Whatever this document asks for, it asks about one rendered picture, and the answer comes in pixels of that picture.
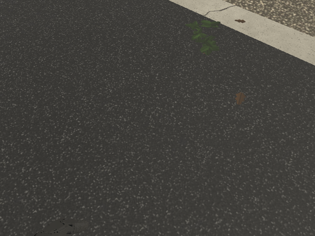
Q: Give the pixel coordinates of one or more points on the robot left hand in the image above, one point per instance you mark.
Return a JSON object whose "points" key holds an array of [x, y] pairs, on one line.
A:
{"points": [[64, 227]]}

